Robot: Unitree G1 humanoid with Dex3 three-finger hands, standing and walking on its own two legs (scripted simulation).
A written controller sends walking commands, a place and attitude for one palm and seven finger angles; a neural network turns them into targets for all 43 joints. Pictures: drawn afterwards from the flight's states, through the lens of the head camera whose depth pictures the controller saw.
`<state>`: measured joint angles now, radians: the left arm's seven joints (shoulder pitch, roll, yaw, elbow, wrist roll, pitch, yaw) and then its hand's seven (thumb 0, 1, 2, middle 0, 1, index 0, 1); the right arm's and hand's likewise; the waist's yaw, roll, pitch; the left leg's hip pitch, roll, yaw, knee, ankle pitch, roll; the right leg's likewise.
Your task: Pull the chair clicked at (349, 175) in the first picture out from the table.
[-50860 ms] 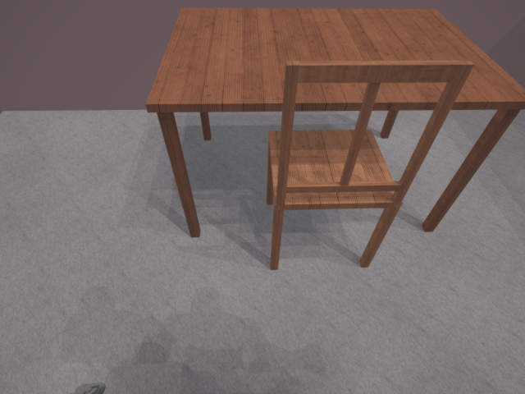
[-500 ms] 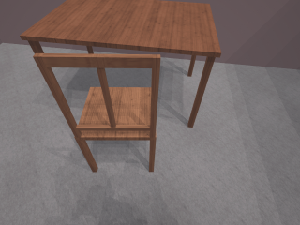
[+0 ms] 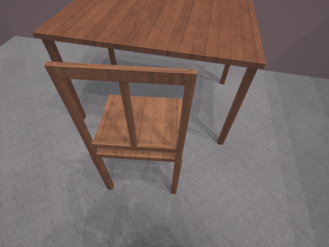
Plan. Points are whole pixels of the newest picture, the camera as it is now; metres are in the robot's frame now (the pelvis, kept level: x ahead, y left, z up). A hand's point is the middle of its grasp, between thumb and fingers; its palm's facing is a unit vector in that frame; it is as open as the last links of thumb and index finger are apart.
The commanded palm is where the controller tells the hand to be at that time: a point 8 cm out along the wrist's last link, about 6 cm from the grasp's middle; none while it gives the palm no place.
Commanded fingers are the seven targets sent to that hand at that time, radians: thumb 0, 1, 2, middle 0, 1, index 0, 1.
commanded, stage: take the last steps up to it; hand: left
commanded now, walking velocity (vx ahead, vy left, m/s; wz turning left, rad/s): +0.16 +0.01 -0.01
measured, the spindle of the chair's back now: (129, 118) +0.54 +0.15 -0.08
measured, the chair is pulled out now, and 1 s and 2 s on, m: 0.29 0.29 0.29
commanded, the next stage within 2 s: come to a stop and stand still in 0.04 s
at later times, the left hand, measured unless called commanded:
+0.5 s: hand out of the picture +0.07 +0.16 -0.19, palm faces +0.08 -0.97 -0.23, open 7.3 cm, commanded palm none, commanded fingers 0.00 0.90 0.90 -0.20 -0.30 -0.20 -0.30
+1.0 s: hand out of the picture +0.08 +0.18 -0.18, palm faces +0.02 -0.98 -0.22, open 7.4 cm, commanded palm none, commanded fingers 0.00 0.90 0.90 -0.20 -0.30 -0.20 -0.30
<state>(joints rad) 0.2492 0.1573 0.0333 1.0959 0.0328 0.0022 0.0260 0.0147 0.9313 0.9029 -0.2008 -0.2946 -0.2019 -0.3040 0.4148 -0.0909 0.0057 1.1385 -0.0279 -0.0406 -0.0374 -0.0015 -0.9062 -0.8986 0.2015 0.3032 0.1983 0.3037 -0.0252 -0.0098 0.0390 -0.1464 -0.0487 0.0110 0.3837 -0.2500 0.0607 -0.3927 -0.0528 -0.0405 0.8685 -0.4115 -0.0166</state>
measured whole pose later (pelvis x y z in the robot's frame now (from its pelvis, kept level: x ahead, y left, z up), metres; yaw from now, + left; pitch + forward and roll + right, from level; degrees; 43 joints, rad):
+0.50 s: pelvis +0.07 -0.03 -0.01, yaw +1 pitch -2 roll +2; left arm 0.23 0.16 0.03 1.08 0.02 0.02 0.05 0.00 0.91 0.90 -0.20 -0.29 -0.20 -0.30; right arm 0.18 -0.16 -0.02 1.03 -0.01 0.00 -0.04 0.00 -0.91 -0.90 0.20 0.30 0.20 0.30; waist 0.04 -0.03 0.09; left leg -0.23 -0.01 0.07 0.51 -0.25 0.01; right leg -0.21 -0.05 -0.04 0.58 -0.33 0.01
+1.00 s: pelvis +0.04 -0.01 -0.01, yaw +1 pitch -1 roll +0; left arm 0.29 0.19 -0.01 0.97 0.02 0.01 0.03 0.00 0.90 0.90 -0.20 -0.29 -0.20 -0.30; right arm 0.28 -0.18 0.01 1.01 -0.02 0.01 0.00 0.00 -0.92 -0.90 0.20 0.30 0.20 0.30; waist -0.01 -0.01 0.01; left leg -0.28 0.01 0.06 0.51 -0.22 0.03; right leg -0.23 -0.04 -0.04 0.51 -0.27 0.01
